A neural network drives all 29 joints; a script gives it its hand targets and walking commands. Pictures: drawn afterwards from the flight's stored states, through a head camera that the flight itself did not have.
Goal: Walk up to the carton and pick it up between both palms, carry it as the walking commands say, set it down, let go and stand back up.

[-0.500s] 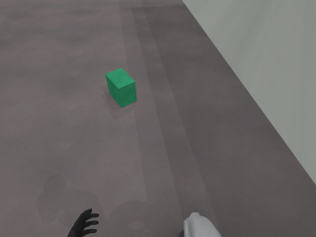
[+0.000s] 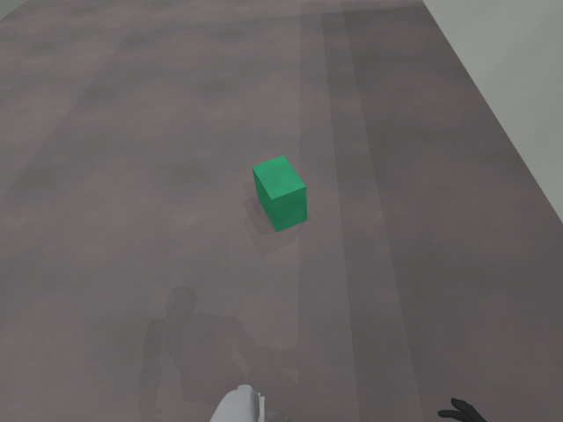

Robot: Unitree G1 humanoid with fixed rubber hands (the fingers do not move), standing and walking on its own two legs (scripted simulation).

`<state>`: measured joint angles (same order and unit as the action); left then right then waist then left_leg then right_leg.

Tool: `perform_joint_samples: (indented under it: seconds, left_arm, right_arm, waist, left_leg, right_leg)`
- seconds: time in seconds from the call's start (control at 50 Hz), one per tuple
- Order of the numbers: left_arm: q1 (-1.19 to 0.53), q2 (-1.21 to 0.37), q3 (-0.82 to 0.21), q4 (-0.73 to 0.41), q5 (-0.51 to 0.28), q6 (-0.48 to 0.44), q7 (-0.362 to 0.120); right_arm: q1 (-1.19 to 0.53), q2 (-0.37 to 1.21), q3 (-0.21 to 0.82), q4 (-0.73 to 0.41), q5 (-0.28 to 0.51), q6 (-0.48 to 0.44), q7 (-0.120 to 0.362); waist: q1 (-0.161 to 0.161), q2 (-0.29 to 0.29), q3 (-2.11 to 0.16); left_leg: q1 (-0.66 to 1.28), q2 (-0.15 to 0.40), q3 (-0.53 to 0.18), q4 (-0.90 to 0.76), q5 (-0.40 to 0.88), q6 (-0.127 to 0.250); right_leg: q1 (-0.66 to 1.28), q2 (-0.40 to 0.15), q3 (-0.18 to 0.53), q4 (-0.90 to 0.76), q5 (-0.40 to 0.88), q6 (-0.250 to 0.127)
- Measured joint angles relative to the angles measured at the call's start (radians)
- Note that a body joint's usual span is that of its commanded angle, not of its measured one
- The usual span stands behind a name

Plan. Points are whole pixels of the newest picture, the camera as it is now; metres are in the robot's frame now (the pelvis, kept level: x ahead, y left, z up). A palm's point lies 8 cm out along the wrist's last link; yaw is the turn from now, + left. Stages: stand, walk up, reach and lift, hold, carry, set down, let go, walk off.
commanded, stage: walk up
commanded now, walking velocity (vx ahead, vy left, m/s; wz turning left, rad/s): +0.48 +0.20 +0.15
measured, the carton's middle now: (280, 193) +1.12 +0.14 -0.67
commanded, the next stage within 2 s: none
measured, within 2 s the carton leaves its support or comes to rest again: neither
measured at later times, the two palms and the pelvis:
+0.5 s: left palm (153, 296) +0.36 +0.31 -0.13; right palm (439, 396) +0.19 -0.19 -0.11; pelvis +0.24 +0.07 +0.00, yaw +1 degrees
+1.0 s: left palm (163, 284) +0.37 +0.29 -0.11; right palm (400, 222) +0.54 -0.20 -0.14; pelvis +0.44 +0.04 +0.00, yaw +2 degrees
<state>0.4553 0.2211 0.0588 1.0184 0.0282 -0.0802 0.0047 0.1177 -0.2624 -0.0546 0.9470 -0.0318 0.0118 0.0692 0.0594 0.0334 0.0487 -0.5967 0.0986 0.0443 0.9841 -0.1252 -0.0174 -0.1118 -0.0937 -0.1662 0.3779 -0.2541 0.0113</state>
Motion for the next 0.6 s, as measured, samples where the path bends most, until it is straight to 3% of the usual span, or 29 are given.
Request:
perform_joint_samples:
  seconds: [0.08, 0.16, 0.2, 0.24, 0.28, 0.32, 0.42, 0.54, 0.6]
  left_arm:
    - [0.055, -0.023, -0.001, 0.008, 0.003, 0.007, 0.000]
    - [0.070, -0.027, -0.004, 0.010, -0.003, 0.016, -0.009]
    - [0.066, -0.027, -0.010, 0.008, -0.010, 0.021, -0.010]
    - [0.002, -0.017, -0.013, -0.001, -0.012, 0.028, -0.008]
    - [-0.069, -0.003, -0.008, -0.014, -0.011, 0.028, -0.007]
    - [-0.133, 0.013, -0.003, -0.029, -0.008, 0.029, -0.013]
    - [-0.261, 0.039, 0.003, -0.055, 0.004, 0.062, -0.036]
    - [-0.364, 0.025, -0.009, -0.083, -0.002, 0.081, -0.062]
    - [-0.398, 0.002, -0.014, -0.100, -0.003, 0.074, -0.060]
  right_arm:
    - [-0.074, 0.024, 0.020, -0.020, 0.009, -0.002, 0.018]
    - [-0.114, 0.052, 0.026, -0.035, 0.004, -0.027, 0.006]
    - [-0.110, 0.050, 0.017, -0.032, -0.009, -0.057, -0.012]
    - [-0.074, 0.050, 0.005, -0.018, -0.006, -0.073, -0.031]
    - [-0.008, 0.049, 0.005, 0.003, -0.002, -0.079, -0.038]
    - [0.061, 0.048, 0.005, 0.027, 0.000, -0.085, -0.044]
    - [0.219, 0.042, 0.005, 0.073, 0.010, -0.103, -0.057]
    - [0.324, 0.059, -0.002, 0.101, 0.007, -0.104, -0.063]
    - [0.341, 0.063, -0.003, 0.119, 0.007, -0.097, -0.064]
  waist:
    - [0.015, -0.007, 0.005]
    - [0.023, -0.027, -0.001]
    - [0.020, -0.032, -0.006]
    - [0.015, -0.047, 0.006]
    - [0.006, -0.056, 0.005]
    - [-0.023, -0.066, 0.003]
    - [-0.093, -0.070, -0.003]
    - [-0.127, -0.065, 0.003]
    - [-0.141, -0.053, 0.002]
  left_leg:
    - [0.036, 0.007, 0.037, -0.267, 0.041, -0.006]
    - [0.130, -0.003, 0.087, -0.422, -0.014, 0.008]
    - [0.179, -0.015, 0.101, -0.449, 0.009, 0.032]
    - [0.173, -0.027, 0.109, -0.376, -0.047, 0.052]
    - [0.222, -0.030, 0.115, -0.401, -0.092, 0.057]
    - [0.287, -0.035, 0.113, -0.468, -0.085, 0.046]
    - [0.433, -0.038, 0.097, -0.601, -0.085, 0.041]
    - [0.588, -0.030, 0.106, -0.713, -0.112, 0.011]
    - [0.638, -0.032, 0.112, -0.726, -0.150, -0.008]
  right_leg:
    - [0.096, -0.015, -0.013, -0.070, -0.020, 0.033]
    - [0.143, -0.036, -0.024, -0.039, -0.098, 0.070]
    - [0.089, -0.060, -0.002, 0.136, -0.189, 0.049]
    - [-0.051, -0.058, 0.081, 0.466, -0.234, 0.012]
    - [-0.183, -0.036, 0.120, 0.696, -0.187, -0.006]
    - [-0.277, -0.029, 0.120, 0.767, -0.102, -0.003]
    - [-0.417, -0.024, 0.116, 0.684, 0.059, 0.026]
    - [-0.436, -0.026, 0.092, 0.396, 0.184, 0.043]
    - [-0.396, -0.021, 0.069, 0.276, 0.150, 0.043]
